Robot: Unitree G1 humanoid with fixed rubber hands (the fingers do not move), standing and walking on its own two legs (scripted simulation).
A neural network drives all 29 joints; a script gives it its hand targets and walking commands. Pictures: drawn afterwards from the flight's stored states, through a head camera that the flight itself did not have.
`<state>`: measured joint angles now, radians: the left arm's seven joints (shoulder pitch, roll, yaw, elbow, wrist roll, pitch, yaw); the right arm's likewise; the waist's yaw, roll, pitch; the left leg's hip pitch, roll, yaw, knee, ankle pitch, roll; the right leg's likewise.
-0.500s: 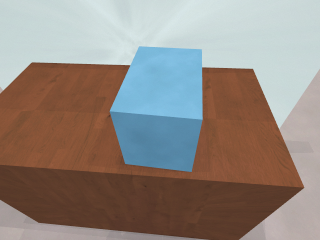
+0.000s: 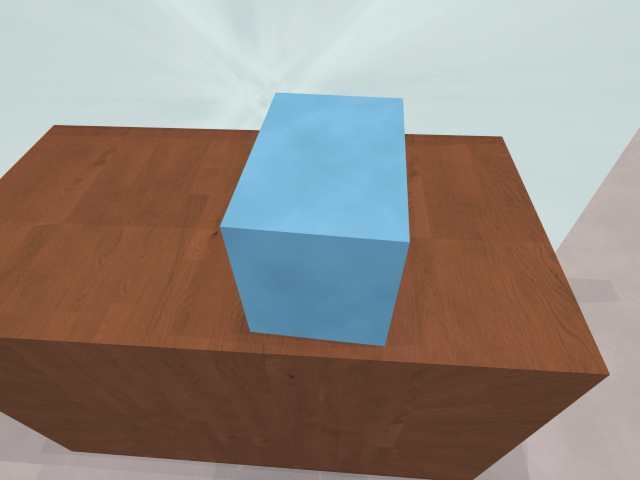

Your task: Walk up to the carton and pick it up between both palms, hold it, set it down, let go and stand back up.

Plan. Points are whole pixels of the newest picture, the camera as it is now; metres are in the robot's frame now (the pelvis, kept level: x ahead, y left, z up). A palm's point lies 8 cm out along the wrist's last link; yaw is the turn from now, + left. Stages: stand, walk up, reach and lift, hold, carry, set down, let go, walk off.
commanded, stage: stand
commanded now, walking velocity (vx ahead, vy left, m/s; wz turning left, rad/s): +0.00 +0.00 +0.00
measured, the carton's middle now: (327, 213) +0.49 +0.00 +0.06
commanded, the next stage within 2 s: none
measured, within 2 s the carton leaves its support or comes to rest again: neither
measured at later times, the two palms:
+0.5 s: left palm out of the picture -0.02 +0.21 -0.14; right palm out of the picture -0.03 -0.21 -0.15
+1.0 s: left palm out of the picture -0.01 +0.20 -0.14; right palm out of the picture -0.03 -0.22 -0.15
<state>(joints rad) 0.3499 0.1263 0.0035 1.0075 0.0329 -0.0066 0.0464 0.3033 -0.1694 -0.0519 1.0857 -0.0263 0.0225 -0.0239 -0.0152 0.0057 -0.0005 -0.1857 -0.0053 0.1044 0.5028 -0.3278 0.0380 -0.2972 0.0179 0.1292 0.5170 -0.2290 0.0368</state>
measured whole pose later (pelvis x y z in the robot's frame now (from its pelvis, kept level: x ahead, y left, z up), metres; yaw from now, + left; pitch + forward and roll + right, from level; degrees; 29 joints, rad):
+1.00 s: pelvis +0.00 +0.00 +0.00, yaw +0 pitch -1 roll +0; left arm 0.31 0.11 0.00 1.10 0.02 0.00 0.05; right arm 0.34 -0.13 -0.02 1.12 -0.02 0.00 -0.04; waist -0.01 0.00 0.02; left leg -0.13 0.00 0.11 0.45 -0.31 0.03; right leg -0.26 0.02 0.12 0.49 -0.22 0.03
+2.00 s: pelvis +0.00 +0.00 +0.00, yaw +0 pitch -1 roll +0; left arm 0.31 0.12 0.00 1.10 0.02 0.01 0.04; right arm 0.34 -0.13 -0.03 1.10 -0.02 0.01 -0.04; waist -0.01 0.00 0.03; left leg -0.14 0.00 0.11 0.47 -0.32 0.03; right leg -0.26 0.01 0.11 0.49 -0.22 0.04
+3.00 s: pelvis +0.01 +0.01 +0.00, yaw +0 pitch -1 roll +0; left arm 0.31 0.11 0.01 1.10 0.01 0.01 0.05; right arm 0.34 -0.12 -0.03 1.09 -0.02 0.00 -0.04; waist -0.01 -0.01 0.04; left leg -0.13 0.00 0.11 0.46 -0.33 0.04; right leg -0.25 0.00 0.11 0.47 -0.22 0.05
